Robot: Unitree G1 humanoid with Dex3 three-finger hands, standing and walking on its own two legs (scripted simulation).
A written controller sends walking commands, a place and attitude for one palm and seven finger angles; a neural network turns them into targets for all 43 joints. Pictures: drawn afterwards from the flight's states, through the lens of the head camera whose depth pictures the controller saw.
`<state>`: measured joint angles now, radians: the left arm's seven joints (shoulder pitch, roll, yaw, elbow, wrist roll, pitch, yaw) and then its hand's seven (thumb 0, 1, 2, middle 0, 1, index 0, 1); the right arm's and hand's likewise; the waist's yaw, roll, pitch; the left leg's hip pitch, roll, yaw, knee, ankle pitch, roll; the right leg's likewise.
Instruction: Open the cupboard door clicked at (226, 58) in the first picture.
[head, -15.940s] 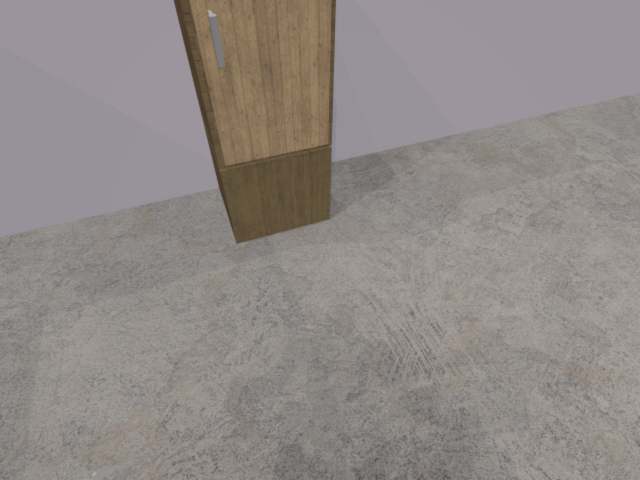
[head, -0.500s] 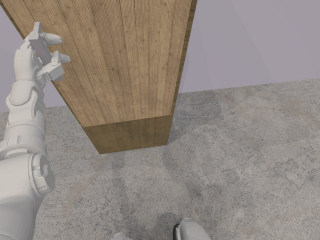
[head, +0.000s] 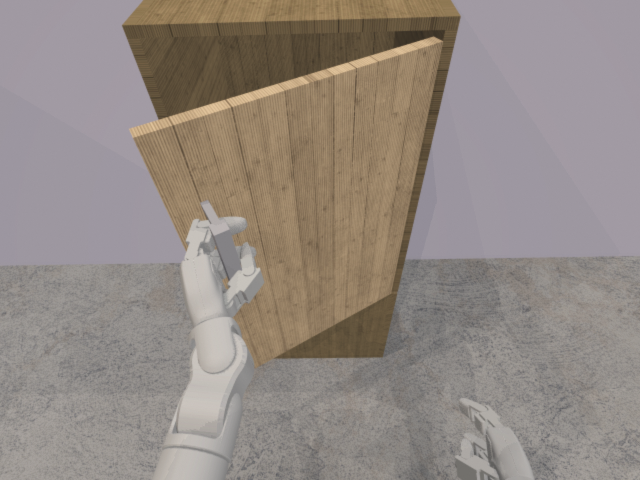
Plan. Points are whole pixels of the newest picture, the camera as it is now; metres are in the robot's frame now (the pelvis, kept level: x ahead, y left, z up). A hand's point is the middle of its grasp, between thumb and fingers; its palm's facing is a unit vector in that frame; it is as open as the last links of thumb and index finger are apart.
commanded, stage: pull the door open along its arc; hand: left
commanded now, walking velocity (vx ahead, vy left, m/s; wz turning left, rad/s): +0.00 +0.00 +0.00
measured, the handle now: (224, 250) +0.37 +0.14 +0.10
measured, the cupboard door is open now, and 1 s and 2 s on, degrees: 30 40 41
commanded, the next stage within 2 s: open thumb and fingers to let go in 0.22 s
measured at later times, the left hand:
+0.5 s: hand (277, 300) +0.30 +0.07 +0.10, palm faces +0.43 -0.90 -0.05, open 6.2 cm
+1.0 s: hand (280, 302) +0.29 +0.06 +0.10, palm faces +0.40 -0.92 -0.03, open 14.3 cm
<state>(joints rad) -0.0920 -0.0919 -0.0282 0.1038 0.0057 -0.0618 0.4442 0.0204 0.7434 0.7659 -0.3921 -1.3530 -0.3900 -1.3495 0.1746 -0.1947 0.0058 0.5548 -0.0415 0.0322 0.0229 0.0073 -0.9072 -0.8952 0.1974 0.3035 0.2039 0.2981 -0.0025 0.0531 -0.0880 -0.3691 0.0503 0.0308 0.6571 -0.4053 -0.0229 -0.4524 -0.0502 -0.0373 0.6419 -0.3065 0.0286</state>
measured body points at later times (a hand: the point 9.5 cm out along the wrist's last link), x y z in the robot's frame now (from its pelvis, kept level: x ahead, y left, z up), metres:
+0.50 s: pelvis +0.00 -0.03 +0.00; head +0.00 -0.05 +0.45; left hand +0.27 +0.11 +0.11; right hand +0.19 -0.23 -0.10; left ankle -0.05 +0.13 -0.72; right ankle +0.01 -0.14 -0.72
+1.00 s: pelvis -0.04 -0.01 +0.00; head -0.04 -0.03 +0.45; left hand +0.27 +0.11 +0.11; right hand +0.15 -0.21 -0.10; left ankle -0.05 +0.13 -0.72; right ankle +0.01 -0.14 -0.72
